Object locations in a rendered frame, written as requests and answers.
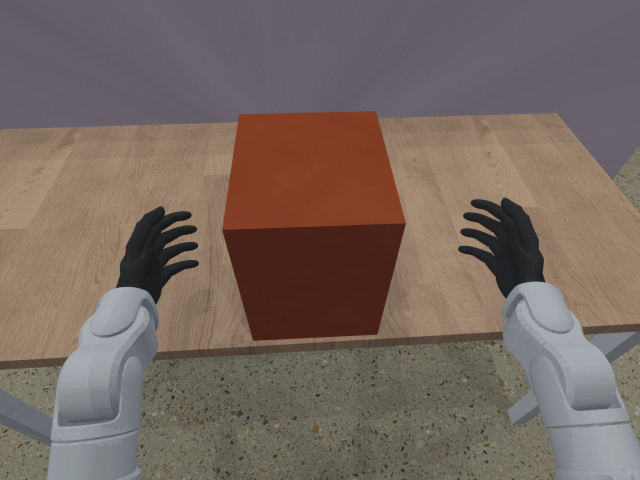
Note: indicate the table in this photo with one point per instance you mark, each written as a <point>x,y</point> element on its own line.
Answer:
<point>70,199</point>

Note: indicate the robot left forearm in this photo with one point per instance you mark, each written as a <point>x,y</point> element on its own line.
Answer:
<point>98,399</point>

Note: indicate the left robot hand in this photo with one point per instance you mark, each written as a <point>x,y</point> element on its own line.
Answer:
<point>143,264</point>

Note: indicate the robot right forearm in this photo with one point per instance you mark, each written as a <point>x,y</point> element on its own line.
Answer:
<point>574,385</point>

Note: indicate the right robot hand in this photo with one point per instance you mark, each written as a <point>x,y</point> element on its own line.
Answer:
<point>517,257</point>

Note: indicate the carton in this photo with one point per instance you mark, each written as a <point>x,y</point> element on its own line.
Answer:
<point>313,223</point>

